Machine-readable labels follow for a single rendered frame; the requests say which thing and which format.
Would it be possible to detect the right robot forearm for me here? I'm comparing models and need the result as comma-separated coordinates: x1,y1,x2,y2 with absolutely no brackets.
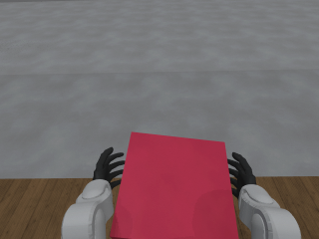
238,184,302,239

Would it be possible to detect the left robot hand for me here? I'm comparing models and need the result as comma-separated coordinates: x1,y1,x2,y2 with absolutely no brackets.
93,147,125,189

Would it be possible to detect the carton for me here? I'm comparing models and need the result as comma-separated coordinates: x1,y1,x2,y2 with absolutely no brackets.
110,131,239,239

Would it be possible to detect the right robot hand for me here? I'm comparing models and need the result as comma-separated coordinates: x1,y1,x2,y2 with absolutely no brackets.
227,152,256,200

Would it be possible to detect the left robot forearm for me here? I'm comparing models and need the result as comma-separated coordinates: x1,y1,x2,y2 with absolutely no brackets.
61,179,115,239

